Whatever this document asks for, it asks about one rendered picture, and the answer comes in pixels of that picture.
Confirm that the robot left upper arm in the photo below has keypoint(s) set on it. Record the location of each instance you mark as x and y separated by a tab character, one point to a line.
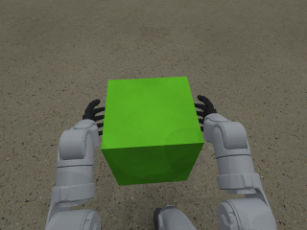
83	219

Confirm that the robot right shin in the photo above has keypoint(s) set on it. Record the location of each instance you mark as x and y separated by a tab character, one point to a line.
165	208

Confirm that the robot right hand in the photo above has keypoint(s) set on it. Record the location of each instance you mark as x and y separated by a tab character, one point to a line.
207	107

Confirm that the carton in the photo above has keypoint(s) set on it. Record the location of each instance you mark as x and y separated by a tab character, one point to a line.
151	131

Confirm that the robot right thigh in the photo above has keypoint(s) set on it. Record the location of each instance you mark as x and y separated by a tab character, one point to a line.
174	219

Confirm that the right robot forearm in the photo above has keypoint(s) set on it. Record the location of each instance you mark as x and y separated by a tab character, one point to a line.
236	172

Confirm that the left robot forearm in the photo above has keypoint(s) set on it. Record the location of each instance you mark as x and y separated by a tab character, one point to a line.
75	160

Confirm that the robot left hand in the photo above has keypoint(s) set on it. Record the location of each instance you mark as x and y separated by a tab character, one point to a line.
90	112

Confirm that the robot right upper arm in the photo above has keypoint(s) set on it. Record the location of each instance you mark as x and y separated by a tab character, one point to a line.
245	214

